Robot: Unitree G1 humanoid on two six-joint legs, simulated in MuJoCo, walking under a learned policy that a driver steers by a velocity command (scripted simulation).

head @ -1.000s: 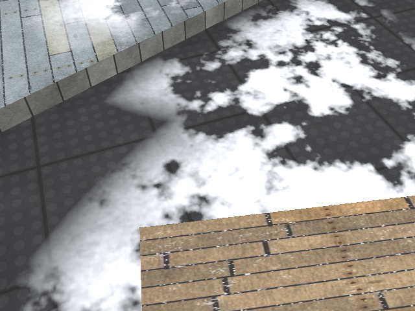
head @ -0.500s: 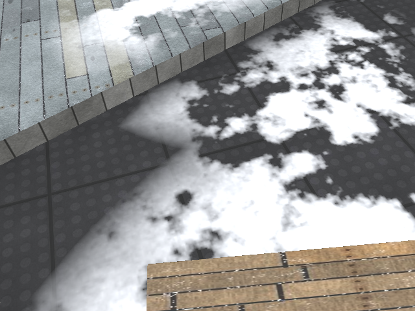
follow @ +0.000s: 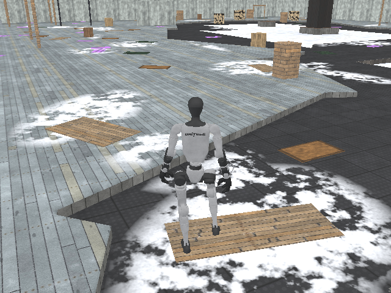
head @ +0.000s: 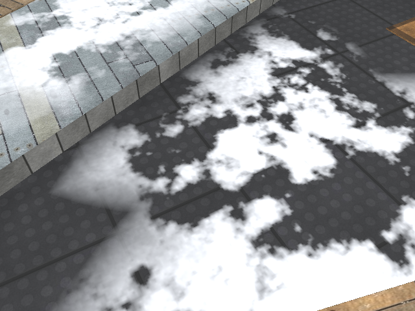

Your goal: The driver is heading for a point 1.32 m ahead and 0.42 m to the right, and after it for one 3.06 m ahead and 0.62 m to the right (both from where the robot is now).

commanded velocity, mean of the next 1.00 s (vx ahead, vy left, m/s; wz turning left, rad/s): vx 0.50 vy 0.00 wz -0.45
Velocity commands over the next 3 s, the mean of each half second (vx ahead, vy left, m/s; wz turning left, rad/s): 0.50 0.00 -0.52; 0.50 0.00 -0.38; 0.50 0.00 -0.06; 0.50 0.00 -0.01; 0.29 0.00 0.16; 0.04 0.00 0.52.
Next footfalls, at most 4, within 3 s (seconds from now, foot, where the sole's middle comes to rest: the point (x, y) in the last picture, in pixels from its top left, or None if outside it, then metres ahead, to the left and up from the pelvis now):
0.28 right None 0.33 -0.15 -0.78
0.78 left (222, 273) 0.65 -0.05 -0.78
1.30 right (313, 234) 0.79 -0.39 -0.78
1.84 left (276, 160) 1.16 -0.31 -0.78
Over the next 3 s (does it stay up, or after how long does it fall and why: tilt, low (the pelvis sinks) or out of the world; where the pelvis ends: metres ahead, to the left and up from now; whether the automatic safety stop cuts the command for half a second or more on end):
stays up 1.23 -0.43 0.00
